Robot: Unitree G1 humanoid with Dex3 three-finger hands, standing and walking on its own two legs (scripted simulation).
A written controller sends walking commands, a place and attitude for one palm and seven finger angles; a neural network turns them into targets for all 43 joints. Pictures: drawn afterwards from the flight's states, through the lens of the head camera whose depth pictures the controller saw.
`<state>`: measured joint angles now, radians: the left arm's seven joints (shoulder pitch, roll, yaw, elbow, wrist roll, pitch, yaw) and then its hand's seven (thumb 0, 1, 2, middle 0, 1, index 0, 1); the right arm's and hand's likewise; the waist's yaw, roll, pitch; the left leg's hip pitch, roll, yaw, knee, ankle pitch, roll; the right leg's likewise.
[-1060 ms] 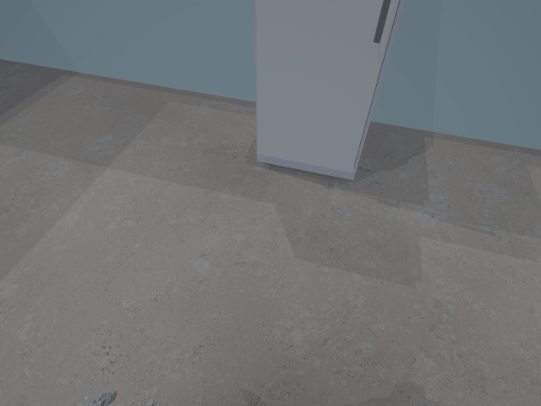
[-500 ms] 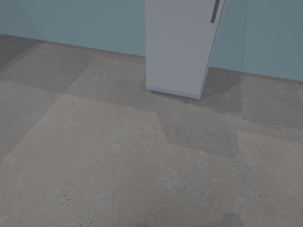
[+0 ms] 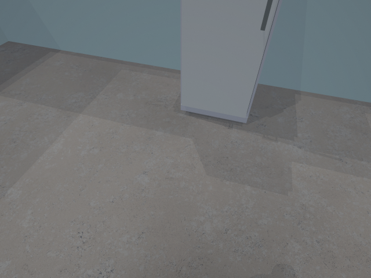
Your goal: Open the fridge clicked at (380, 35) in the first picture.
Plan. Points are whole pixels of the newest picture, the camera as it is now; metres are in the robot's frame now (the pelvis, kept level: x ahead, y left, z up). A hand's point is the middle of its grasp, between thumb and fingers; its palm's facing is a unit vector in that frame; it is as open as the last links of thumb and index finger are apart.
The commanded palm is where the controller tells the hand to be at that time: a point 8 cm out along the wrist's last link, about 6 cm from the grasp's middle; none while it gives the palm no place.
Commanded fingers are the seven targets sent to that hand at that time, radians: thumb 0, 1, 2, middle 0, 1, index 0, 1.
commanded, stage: look at it before walking up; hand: right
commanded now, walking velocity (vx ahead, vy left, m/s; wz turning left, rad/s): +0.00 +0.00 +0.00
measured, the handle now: out of the picture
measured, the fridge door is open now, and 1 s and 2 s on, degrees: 0 0 0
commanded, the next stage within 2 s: walk to a spot facing it in 0.38 s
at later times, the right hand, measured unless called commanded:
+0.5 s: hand out of the picture +0.08 -0.25 -0.16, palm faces -0.04 +0.94 -0.33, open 7.4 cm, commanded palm none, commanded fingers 0.00 -0.90 -0.90 0.20 0.30 0.20 0.30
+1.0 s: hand out of the picture +0.13 -0.21 -0.19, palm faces -0.04 +0.99 -0.12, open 7.4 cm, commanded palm none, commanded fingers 0.00 -0.90 -0.90 0.20 0.30 0.20 0.30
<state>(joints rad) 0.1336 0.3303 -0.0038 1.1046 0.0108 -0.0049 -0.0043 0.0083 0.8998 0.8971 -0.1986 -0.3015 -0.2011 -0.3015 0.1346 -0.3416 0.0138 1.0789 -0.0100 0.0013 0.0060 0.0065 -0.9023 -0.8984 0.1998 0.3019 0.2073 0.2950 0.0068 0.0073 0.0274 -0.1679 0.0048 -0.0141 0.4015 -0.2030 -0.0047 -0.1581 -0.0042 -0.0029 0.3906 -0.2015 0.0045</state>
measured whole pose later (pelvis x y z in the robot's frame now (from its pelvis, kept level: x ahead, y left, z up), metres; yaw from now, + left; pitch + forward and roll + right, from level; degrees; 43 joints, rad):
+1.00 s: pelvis +0.12 -0.03 +0.00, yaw +1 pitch +0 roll +2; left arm 0.50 0.11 0.00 1.16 0.02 -0.08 0.03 0.00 0.90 0.90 -0.20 -0.30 -0.20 -0.30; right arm 0.28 -0.20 -0.03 1.09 -0.02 0.01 0.03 0.01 -0.91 -0.90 0.20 0.30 0.20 0.29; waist 0.04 0.03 0.04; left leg -0.53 0.07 0.06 1.06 -0.32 0.01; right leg 0.02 -0.01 -0.09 0.34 -0.35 -0.04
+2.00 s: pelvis +0.54 -0.05 +0.00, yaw +3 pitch -2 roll +0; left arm 0.38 0.13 0.04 1.12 0.02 -0.07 0.02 0.00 0.93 0.90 -0.20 -0.30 -0.20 -0.30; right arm 0.23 -0.18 -0.07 1.06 -0.03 0.02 0.02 0.01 -0.91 -0.90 0.19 0.30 0.20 0.29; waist 0.00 0.04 0.04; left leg -0.60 0.12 0.07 0.98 -0.15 -0.02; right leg -0.02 -0.04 -0.27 0.33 -0.27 -0.03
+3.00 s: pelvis +0.65 -0.01 -0.01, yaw -12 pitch -2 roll +0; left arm 0.25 0.18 0.05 1.04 0.02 0.03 0.01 0.01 0.90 0.90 -0.20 -0.30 -0.20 -0.30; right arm 0.27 -0.17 -0.04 1.05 -0.03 0.00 -0.01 0.01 -0.91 -0.90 0.19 0.30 0.20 0.29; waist 0.00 -0.04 0.02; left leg -0.20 0.04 0.09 0.53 -0.30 -0.01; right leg -0.29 0.01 -0.05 0.62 -0.35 -0.03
